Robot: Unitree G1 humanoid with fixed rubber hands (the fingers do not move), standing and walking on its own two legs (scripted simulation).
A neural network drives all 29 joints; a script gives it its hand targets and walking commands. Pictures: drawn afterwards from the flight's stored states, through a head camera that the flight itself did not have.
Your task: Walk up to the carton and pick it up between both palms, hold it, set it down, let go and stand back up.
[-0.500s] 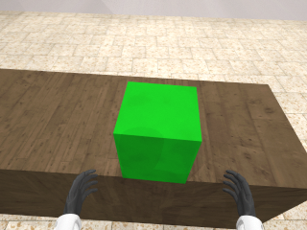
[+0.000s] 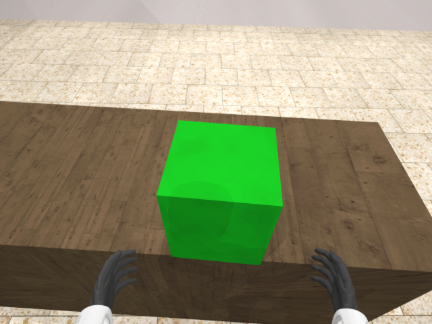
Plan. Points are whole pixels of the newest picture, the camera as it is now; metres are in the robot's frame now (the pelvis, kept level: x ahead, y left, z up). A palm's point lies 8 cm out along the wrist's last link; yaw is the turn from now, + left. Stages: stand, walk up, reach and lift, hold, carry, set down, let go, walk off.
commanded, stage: set down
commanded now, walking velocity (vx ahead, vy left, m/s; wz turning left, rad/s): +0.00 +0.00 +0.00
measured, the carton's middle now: (220, 195) +0.39 +0.00 -0.02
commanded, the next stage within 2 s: let go in 0.74 s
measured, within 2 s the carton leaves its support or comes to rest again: neither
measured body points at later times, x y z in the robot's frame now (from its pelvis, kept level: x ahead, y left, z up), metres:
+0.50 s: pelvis +0.00 +0.00 +0.00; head +0.00 +0.00 +0.45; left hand +0.18 +0.21 -0.07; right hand +0.18 -0.22 -0.06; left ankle -0.03 +0.12 -0.74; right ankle +0.02 -0.13 -0.74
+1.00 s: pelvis +0.00 +0.00 +0.00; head +0.01 +0.00 +0.45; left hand +0.16 +0.21 -0.09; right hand +0.17 -0.22 -0.08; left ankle -0.03 +0.12 -0.74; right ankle +0.02 -0.13 -0.74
